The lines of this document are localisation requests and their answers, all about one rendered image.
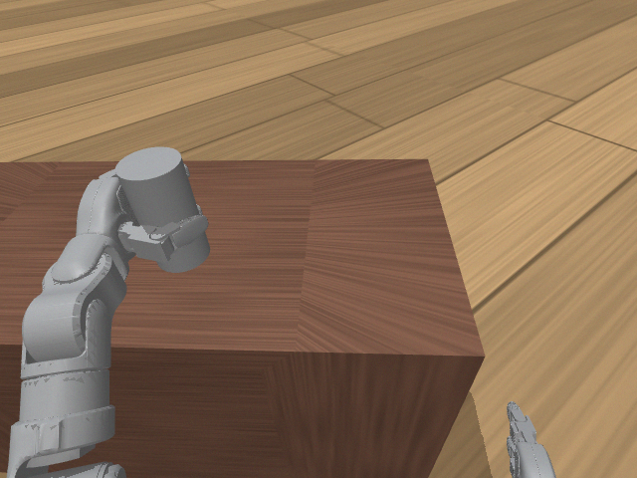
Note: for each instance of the right robot hand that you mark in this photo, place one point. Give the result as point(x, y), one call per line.
point(528, 459)

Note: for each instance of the left robot hand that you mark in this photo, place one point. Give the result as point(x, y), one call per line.
point(104, 209)

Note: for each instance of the left robot arm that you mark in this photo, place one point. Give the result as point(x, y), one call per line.
point(66, 350)

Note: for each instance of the can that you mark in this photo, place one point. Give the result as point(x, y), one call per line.
point(158, 190)

